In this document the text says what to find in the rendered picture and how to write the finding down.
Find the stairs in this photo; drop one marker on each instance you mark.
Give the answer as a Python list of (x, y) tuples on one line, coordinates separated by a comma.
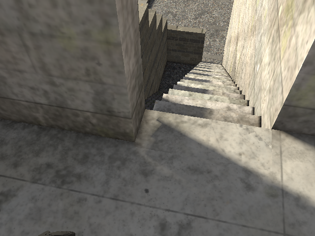
[(209, 92)]

